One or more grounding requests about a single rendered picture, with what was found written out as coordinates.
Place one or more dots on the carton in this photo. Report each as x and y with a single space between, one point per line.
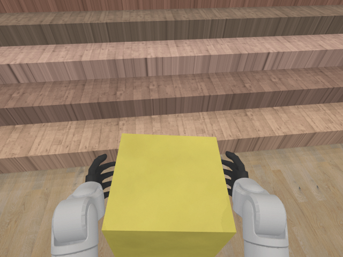
168 198

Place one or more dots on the robot right forearm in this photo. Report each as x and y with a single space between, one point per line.
264 220

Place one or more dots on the robot left hand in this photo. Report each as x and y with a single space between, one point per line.
95 170

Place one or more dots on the robot right hand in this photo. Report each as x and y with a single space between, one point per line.
238 170

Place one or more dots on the robot left forearm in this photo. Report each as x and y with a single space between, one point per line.
74 227

